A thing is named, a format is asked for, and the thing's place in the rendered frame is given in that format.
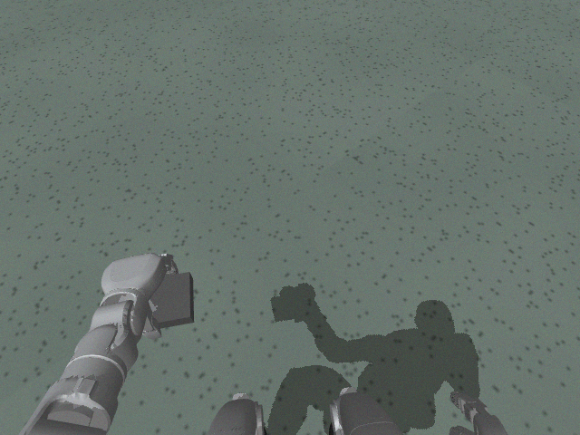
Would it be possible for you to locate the left robot hand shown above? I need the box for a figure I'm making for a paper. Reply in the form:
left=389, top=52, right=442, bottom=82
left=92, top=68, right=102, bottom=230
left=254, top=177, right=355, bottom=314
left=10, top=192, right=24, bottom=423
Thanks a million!
left=101, top=253, right=179, bottom=339

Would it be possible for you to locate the right robot hand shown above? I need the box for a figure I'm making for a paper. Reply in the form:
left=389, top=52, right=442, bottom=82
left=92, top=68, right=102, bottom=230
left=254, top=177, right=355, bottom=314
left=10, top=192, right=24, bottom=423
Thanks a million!
left=449, top=391, right=508, bottom=435

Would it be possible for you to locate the small box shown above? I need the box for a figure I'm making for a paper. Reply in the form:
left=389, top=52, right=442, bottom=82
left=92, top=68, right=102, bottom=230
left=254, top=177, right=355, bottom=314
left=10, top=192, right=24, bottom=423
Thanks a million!
left=149, top=272, right=194, bottom=329

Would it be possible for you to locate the left robot arm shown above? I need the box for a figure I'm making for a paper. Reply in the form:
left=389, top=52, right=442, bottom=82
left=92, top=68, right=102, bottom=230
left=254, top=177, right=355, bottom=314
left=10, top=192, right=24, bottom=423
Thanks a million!
left=18, top=288, right=150, bottom=435

